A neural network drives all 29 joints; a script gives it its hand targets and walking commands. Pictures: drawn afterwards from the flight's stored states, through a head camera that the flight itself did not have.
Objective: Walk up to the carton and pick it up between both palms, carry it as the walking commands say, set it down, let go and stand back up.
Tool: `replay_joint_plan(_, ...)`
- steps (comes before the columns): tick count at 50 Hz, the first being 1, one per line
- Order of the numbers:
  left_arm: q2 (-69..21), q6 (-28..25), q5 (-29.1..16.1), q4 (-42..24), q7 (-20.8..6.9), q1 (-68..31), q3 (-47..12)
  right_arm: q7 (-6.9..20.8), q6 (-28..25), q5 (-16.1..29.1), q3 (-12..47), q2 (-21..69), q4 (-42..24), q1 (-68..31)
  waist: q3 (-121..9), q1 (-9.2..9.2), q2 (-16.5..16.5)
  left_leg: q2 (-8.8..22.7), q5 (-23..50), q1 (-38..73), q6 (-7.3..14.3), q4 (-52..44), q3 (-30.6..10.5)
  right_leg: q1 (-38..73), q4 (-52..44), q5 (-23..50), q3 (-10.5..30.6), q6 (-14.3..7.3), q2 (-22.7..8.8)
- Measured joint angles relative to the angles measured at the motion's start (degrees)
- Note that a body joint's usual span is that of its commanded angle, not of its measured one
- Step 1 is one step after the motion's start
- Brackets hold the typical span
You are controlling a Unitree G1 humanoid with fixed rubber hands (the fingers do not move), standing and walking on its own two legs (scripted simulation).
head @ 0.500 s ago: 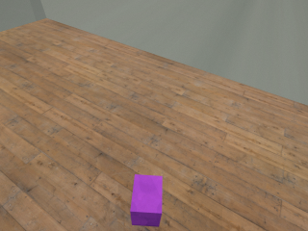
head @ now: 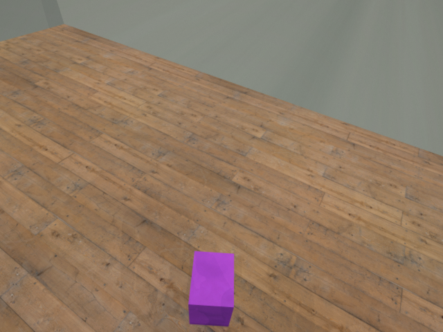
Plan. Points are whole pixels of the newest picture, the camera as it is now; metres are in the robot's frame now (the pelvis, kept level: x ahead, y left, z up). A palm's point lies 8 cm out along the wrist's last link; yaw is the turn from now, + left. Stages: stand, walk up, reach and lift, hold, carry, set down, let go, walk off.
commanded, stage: walk up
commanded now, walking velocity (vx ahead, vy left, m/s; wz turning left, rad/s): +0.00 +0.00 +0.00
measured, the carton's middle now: (211, 289) +0.46 -0.01 -0.66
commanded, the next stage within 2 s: none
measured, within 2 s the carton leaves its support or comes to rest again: neither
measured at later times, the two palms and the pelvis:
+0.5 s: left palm out of the picture -0.05 +0.20 -0.16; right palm out of the picture +0.04 -0.21 -0.15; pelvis +0.05 +0.01 -0.01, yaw +2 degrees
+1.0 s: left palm out of the picture +0.14 +0.26 -0.15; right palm out of the picture +0.10 -0.16 -0.15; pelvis +0.10 +0.04 +0.00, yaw +1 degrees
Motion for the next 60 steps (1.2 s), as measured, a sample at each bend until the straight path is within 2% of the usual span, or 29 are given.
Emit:
replay_joint_plan(8,0.03,-0.13,0.34,-0.27,0.45,-0.41,0.14,-0.06,0.03,0.05,-0.17,-0.05,-0.04,-0.05,0.47,-0.36,0.76,0.14,-0.64,-0.41,-0.05,1.13,0.19,-0.51,1.26,-0.68,0.21,-0.05,0.05)
replay_joint_plan(12,0.34,0.14,0.60,-0.89,-0.41,0.92,0.66,0.96,0.19,-0.71,-0.84,-0.20,-0.16,1.73,-1.08,-0.53,1.11,0.50,-4.48,-1.63,-0.68,3.75,0.71,-3.26,7.36,-10.20,-0.55,-1.87,-0.14)
replay_joint_plan(15,0.34,-0.81,0.46,-0.85,-0.33,2.05,0.78,0.94,0.38,-0.66,-1.00,-0.88,0.10,2.81,-0.78,-0.71,2.13,1.40,-5.16,-2.14,-0.74,7.23,0.97,-2.63,6.99,-5.96,-1.61,-1.98,0.22)
replay_joint_plan(16,0.16,-1.04,0.48,-0.85,-0.25,2.52,0.99,1.01,0.56,-0.51,-1.08,-1.24,0.41,3.37,-0.91,-0.75,3.00,1.83,-6.68,-2.72,-1.28,9.46,0.12,-1.89,6.47,-3.94,-2.29,-1.67,0.64)
replay_joint_plan(17,0.04,-1.21,0.49,-0.85,-0.09,3.03,1.29,1.17,0.79,-0.41,-1.10,-1.57,0.91,3.95,-1.32,-0.55,3.78,2.29,-9.20,-3.87,-2.69,12.79,-0.61,-1.15,6.05,-3.84,-3.07,-1.34,1.04)
replay_joint_plan(20,0.13,-1.51,0.48,-1.04,0.28,4.77,1.78,1.75,1.20,-0.60,-0.78,-2.51,1.67,5.00,-2.57,1.70,4.70,3.22,-11.74,-9.14,-6.00,26.48,-2.09,0.87,3.75,-4.75,-3.90,-0.92,1.49)
replay_joint_plan(22,-0.01,-1.67,-0.27,-1.56,0.71,6.16,1.98,1.72,0.92,-0.34,-0.11,-3.14,1.04,4.47,-2.13,2.24,4.78,4.10,-11.05,-11.01,-6.63,30.41,-2.96,2.63,1.62,-4.26,-4.17,-0.40,1.45)
replay_joint_plan(26,-0.01,-1.41,-0.25,-0.92,0.22,6.66,2.04,1.68,-0.25,-0.05,0.28,-3.35,-1.85,2.39,-0.28,1.36,3.95,6.51,-8.90,-9.37,-6.84,19.75,-3.78,3.30,2.34,-5.96,-5.15,0.85,0.89)
replay_joint_plan(28,0.29,-0.69,0.05,-0.51,0.12,5.81,1.79,1.33,-0.80,-0.37,0.32,-3.01,-2.43,0.93,0.95,1.29,2.13,5.45,-9.72,-7.87,-3.92,16.94,-2.70,2.05,6.18,-8.66,-4.48,1.50,-0.78)
replay_joint_plan(30,0.52,-0.29,-0.04,-1.16,0.20,4.76,1.68,0.90,-1.56,-0.24,0.15,-2.24,-3.34,-0.53,2.08,1.85,0.53,4.76,-10.68,-7.61,-2.02,17.26,-1.05,0.04,8.89,-10.71,-2.77,0.70,-1.32)
replay_joint_plan(35,1.68,1.28,-0.34,-2.71,-0.01,-0.08,1.85,-1.10,-1.63,0.28,0.26,-0.30,-4.46,-2.53,4.26,1.24,-1.62,3.31,-9.82,-4.55,-1.18,13.65,0.77,-3.99,14.40,-13.98,-1.34,0.32,0.52)
replay_joint_plan(39,2.05,1.60,0.05,-3.94,0.35,-2.89,2.19,-1.30,-0.53,0.28,0.22,0.35,-3.97,-2.88,3.53,0.35,-2.45,1.93,-9.29,-2.23,-0.87,10.91,2.29,-4.68,10.01,-6.02,-2.70,-0.80,0.70)
replay_joint_plan(43,1.69,1.00,0.29,-4.70,0.13,-5.76,2.06,-1.17,0.06,0.66,0.34,-0.56,-2.51,-2.16,2.48,-0.77,0.29,2.04,-8.44,-0.33,0.00,8.65,1.17,-1.59,5.97,-4.76,-4.03,-2.08,1.17)
replay_joint_plan(49,2.67,0.25,-0.35,-4.58,0.90,-7.94,2.15,-0.63,-0.12,0.31,0.91,-0.74,-1.68,-0.43,0.50,-2.00,0.94,1.58,-7.04,2.26,-1.03,3.86,0.65,1.27,0.83,-3.10,-4.47,-1.95,1.15)
replay_joint_plan(54,3.55,0.97,-0.83,-4.55,0.62,-8.92,2.63,-0.45,-0.78,-0.26,0.79,-0.38,-2.43,-0.01,0.98,-2.96,-0.22,1.69,-7.12,1.44,-1.43,4.42,0.85,-0.21,2.74,-4.10,-4.75,-2.51,0.98)
replay_joint_plan(60,2.14,0.18,-0.84,-3.69,0.41,-7.88,1.66,-0.55,0.09,0.43,1.15,-1.01,-0.37,1.46,-0.32,-1.88,1.23,1.99,-6.25,3.13,-2.04,2.12,-0.06,2.40,-1.06,-2.57,-5.79,-2.86,1.51)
